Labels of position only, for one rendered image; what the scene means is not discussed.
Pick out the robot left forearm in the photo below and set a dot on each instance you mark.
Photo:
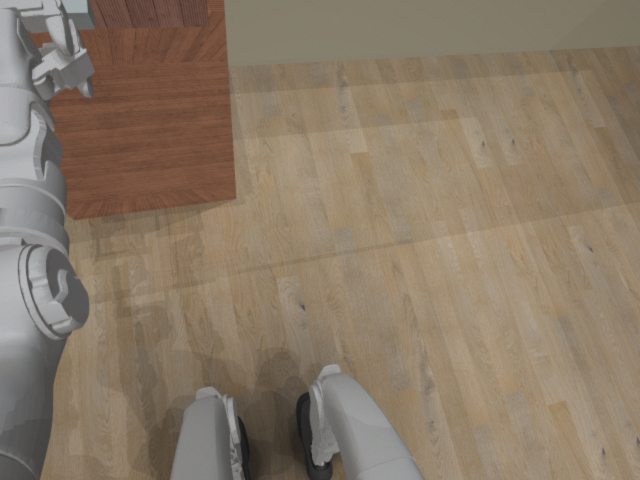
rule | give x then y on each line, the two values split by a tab
33	190

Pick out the right robot thigh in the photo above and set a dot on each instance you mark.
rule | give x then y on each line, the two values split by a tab
370	446

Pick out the robot thigh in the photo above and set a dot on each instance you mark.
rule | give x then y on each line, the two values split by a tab
210	428
370	446

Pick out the handle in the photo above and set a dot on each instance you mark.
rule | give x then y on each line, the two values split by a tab
81	13

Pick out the cabinet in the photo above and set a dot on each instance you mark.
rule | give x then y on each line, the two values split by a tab
158	131

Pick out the robot left hand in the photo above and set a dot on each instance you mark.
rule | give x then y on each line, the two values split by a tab
63	63

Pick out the drawer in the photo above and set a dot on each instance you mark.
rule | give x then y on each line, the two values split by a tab
122	14

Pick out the left robot thigh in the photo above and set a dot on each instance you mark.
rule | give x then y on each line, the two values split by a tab
210	428

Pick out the robot left upper arm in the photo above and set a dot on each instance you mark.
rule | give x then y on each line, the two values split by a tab
41	302

